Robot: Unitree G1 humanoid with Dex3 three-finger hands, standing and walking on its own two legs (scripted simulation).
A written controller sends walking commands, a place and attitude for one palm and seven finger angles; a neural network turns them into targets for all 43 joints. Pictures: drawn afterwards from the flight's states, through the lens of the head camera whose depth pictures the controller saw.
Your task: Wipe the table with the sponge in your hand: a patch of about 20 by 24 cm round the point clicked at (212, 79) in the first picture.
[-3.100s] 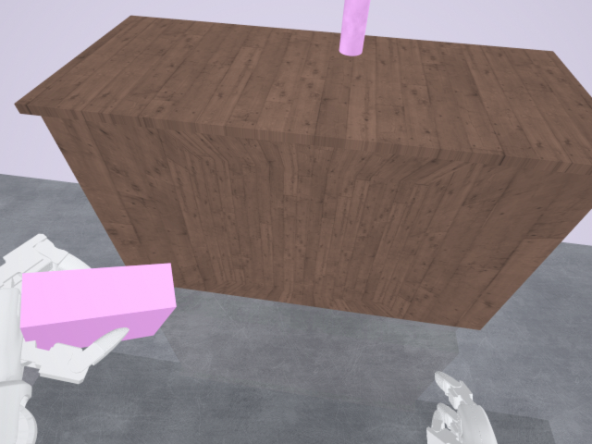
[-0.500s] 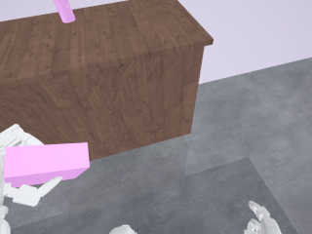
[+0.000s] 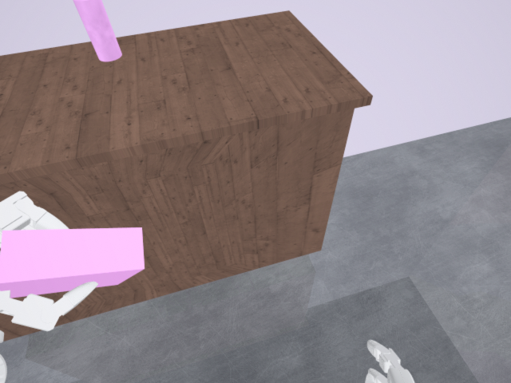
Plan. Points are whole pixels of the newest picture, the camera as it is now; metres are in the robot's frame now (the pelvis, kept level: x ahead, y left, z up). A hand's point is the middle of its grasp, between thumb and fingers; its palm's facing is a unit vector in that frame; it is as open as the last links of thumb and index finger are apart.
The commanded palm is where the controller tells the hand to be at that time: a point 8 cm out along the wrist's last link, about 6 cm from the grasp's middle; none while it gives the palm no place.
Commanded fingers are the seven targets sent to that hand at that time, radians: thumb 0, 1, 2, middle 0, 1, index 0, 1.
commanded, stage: take the last steps up to it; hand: left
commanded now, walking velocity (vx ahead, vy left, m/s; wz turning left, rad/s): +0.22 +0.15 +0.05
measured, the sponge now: (92, 261) +0.22 +0.20 +0.16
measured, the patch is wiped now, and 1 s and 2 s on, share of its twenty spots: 0.00 0.00 0.00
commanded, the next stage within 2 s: come to a stop and stand still in 0.42 s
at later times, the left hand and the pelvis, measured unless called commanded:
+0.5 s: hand (39, 199) +0.30 +0.29 +0.18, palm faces +0.43 -0.80 -0.42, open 9.2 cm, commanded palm +0.24 +0.33 +0.19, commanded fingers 0.00 0.10 1.30 -1.20 -1.60 -1.20 -1.60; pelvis +0.08 +0.05 +0.00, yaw +0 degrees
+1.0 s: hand (79, 216) +0.29 +0.25 +0.16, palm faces +0.37 -0.81 -0.45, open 9.2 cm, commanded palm +0.23 +0.30 +0.19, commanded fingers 0.00 0.10 1.30 -1.20 -1.60 -1.20 -1.60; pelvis +0.07 +0.01 +0.01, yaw +0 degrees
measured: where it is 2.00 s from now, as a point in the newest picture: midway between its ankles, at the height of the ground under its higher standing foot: outside the picture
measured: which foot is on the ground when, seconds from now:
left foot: down 0.00-0.02, up 0.04-0.40, down 0.42-0.82, up 0.84-1.00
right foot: up 0.00-0.00, down 0.02-0.44, up 0.46-0.74, down 0.76-1.00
